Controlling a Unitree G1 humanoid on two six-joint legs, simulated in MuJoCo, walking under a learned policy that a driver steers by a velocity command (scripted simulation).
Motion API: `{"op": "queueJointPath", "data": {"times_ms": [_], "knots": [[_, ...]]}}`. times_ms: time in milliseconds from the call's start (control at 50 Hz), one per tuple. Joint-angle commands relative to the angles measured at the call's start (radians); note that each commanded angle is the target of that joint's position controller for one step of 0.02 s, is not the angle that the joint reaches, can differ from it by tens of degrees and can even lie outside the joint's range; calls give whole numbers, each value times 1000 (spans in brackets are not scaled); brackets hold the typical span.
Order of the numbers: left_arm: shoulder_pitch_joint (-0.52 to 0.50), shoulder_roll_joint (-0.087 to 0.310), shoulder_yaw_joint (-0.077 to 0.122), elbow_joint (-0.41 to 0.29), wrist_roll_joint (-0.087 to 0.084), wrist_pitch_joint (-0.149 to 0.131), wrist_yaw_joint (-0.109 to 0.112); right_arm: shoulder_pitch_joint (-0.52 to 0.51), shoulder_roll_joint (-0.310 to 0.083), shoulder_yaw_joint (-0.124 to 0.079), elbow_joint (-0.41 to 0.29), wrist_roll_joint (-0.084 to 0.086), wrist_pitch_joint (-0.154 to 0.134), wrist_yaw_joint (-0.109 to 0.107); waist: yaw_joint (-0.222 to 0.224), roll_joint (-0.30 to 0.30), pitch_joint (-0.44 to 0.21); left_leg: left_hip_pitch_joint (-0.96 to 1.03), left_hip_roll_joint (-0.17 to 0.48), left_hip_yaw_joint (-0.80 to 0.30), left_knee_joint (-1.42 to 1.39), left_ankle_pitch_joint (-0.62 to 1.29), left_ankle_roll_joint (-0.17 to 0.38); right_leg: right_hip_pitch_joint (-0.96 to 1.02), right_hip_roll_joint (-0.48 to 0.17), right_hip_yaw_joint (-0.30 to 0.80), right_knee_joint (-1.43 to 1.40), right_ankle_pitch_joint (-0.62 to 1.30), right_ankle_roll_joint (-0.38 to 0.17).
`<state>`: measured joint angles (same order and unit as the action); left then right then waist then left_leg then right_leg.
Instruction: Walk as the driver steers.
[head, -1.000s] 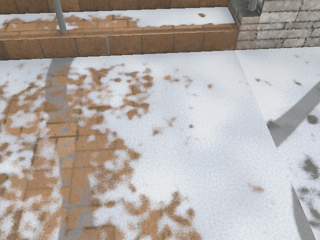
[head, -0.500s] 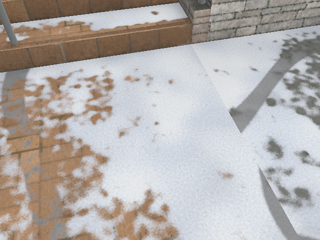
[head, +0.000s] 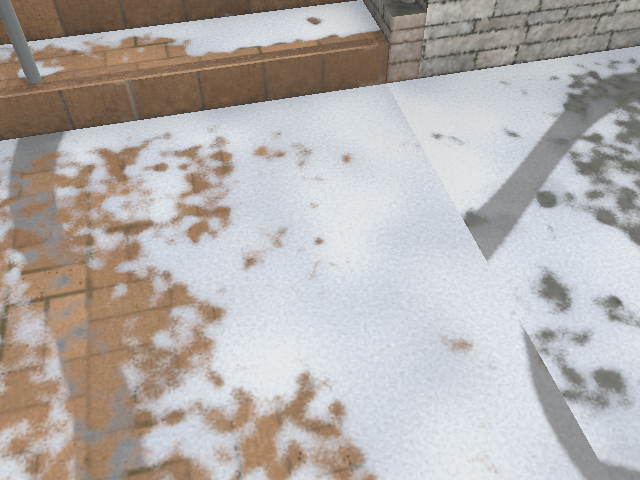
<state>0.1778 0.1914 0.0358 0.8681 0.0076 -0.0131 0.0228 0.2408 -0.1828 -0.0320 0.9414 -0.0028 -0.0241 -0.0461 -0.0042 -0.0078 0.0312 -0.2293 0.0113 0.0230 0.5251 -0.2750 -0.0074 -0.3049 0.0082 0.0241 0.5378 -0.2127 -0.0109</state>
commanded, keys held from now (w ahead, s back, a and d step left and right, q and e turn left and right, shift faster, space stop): no key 0.36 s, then w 0.64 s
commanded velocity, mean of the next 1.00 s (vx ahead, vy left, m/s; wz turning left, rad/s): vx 0.21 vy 0.00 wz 0.00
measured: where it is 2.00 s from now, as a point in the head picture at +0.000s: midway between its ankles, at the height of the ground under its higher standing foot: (341, 359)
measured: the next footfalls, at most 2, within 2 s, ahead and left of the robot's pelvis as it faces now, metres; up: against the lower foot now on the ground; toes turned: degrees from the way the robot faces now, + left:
left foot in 0.98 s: +0.39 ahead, +0.10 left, +0.00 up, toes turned +4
right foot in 1.50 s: +0.68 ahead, -0.14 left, +0.00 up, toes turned -3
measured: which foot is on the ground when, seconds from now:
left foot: down 0.00-0.60, up 0.62-0.96, down 0.98-1.00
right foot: down 0.00-1.00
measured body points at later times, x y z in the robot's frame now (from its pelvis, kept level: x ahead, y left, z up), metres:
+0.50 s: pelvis +0.03 +0.00 +0.01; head +0.04 +0.00 +0.46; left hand +0.10 +0.26 -0.13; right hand +0.04 -0.24 -0.14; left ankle +0.00 +0.13 -0.73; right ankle +0.04 -0.11 -0.72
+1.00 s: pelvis +0.24 +0.01 -0.02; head +0.27 +0.01 +0.43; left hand +0.17 +0.22 -0.17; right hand +0.45 -0.20 -0.11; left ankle +0.35 +0.10 -0.74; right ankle +0.03 -0.12 -0.72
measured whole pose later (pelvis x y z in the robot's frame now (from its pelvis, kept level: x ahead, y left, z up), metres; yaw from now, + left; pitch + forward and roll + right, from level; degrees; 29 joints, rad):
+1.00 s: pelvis +0.24 +0.01 -0.02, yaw +0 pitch +3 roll -1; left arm 0.48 0.14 0.02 1.06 -0.01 -0.08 0.01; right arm 0.00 -0.17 -0.05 0.86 0.02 -0.10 0.02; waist 0.04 0.01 -0.02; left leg -0.53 0.01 0.07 0.59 -0.10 0.10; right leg 0.04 -0.01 -0.04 0.50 -0.45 0.00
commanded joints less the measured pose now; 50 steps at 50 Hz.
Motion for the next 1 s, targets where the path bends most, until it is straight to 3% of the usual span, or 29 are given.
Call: {"op": "queueJointPath", "data": {"times_ms": [20,360,380,400,420,440,460,480,500,540,560,580,600,620,640,660,680,700,740,780,820,860,900,920,940,960,980,1000], "knots": [[-22,98,18,-29,-2,-13,5,22,-91,-16,-16,0,-11,-1,0,-3,-16,-53,36,-40,-126,-9,56,49,-49,61,-121,-47,-50],[-3,100,5,107,-11,-6,6,82,-87,7,104,-1,-6,-1,0,7,-9,-9,30,-34,-156,78,54,93,-43,31,-140,80,-49],[17,94,4,124,-11,-4,5,108,-79,9,120,1,-4,-1,-1,6,-34,3,19,-24,-158,-13,59,104,-29,17,-139,-26,-50],[-5,163,41,86,27,-40,-57,53,-153,-26,68,-15,-29,77,5,18,71,-78,49,-77,-253,-348,105,5,-26,19,-209,-381,-57],[-20,192,59,87,37,-53,-79,68,-204,-51,71,-32,-43,105,-20,30,120,-83,87,-124,-292,-455,146,-45,-19,22,-198,-450,-65],[-9,152,61,85,42,-56,-73,125,-192,-59,80,-35,-56,103,-39,66,87,-18,143,-187,-330,-483,180,-53,-8,-7,-152,-381,-53],[-7,103,61,92,46,-61,-54,169,-165,-62,97,-37,-67,89,-49,135,60,62,217,-270,-373,-483,226,-71,17,-68,-51,-255,-30],[-12,75,61,78,54,-74,-34,114,-156,-61,67,-35,-77,63,-39,173,56,75,285,-324,-403,-434,252,-74,8,-76,38,-176,-32],[-22,68,61,65,53,-88,-19,36,-133,-54,22,-38,-87,40,-21,156,34,31,306,-344,-430,-356,256,-22,-15,-36,96,-177,-52],[35,68,63,59,42,-100,-15,-105,-150,-55,-46,-18,-93,15,34,122,24,-24,256,-266,-418,-310,235,95,-28,-49,14,-178,-86],[99,64,65,85,41,-109,-24,-118,-161,-57,-45,-9,-76,15,62,96,28,-37,224,-224,-363,-323,240,181,-12,-87,-127,-68,-94],[152,62,67,117,44,-123,-31,-59,-152,-57,-20,-26,-53,21,64,45,32,-45,184,-184,-262,-308,245,275,-9,-95,-231,6,-87],[208,49,64,127,52,-139,-33,34,-108,-52,17,-63,-39,33,54,-2,1,-94,127,-129,-91,-232,233,388,-48,-43,-227,-7,-92],[341,105,69,137,44,-153,-19,31,-4,-27,-13,-100,-50,62,87,-179,-61,-344,-5,-23,238,-199,148,563,-257,325,-267,-83,-290],[441,129,58,142,60,-165,-16,-102,-23,-37,-69,-97,-87,74,168,-197,41,-659,-80,-179,474,-292,132,623,-399,651,-400,-186,-407],[356,125,45,146,81,-166,-23,-155,-54,-44,-76,-61,-106,76,116,-96,117,-808,-44,-267,644,-196,164,595,-425,562,-402,-170,-366],[294,76,32,138,79,-152,-36,-126,-95,-55,-52,-48,-112,73,86,-57,78,-776,-18,-208,765,-132,174,542,-368,414,-378,-129,-312],[258,32,10,129,71,-144,-43,-90,-89,-60,-41,-55,-107,78,41,-38,39,-725,12,-163,782,-59,186,470,-324,306,-379,-84,-275],[163,-26,-20,81,58,-131,-35,-108,-17,-39,-50,-79,-87,89,-12,-29,30,-612,72,-93,730,76,172,290,-258,159,-421,62,-231],[188,-16,-28,72,55,-135,-23,-171,1,-27,-75,-65,-75,103,6,-33,17,-521,94,-24,536,184,121,203,-198,49,-440,177,-219],[251,23,-26,105,45,-134,-35,-282,27,-8,-118,-50,-62,106,38,-43,30,-359,70,44,261,157,72,101,-154,-20,-450,280,-212],[344,81,-15,150,38,-132,-58,-316,-2,-9,-136,-55,-51,112,51,-70,41,-387,51,45,167,119,66,207,-235,45,-426,380,-241],[341,93,-7,160,40,-125,-73,-318,-37,-18,-147,-56,-52,107,34,-71,36,-433,44,25,95,137,106,341,-287,67,-394,468,-246],[287,216,44,141,-64,-88,-20,-278,-117,-40,-143,65,-79,83,-7,-69,75,-382,1,68,35,135,103,364,-258,38,-308,638,-173],[305,201,38,151,-67,-73,2,-215,-136,-50,-121,70,-92,69,-42,-71,-1,-225,-36,91,14,192,110,341,-239,8,-210,822,-137],[308,161,32,152,-47,-68,10,-68,-171,-73,-70,60,-93,58,-98,-96,-90,-9,-43,72,30,234,136,279,-209,-19,-68,900,-105],[258,128,24,133,-27,-69,9,137,-217,-98,-16,46,-82,45,-186,-90,-192,274,54,-51,52,234,181,94,-157,-52,159,738,-65],[291,11,0,106,-8,-81,4,282,-300,-118,14,23,-65,35,-176,145,-316,567,299,-474,-66,70,304,-230,22,-93,585,181,7]]}}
